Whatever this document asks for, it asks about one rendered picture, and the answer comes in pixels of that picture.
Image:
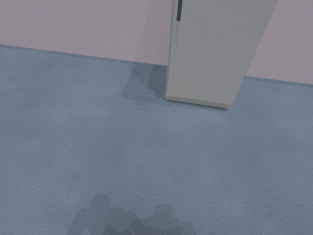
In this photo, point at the fridge door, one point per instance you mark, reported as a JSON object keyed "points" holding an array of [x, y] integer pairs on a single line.
{"points": [[212, 46]]}

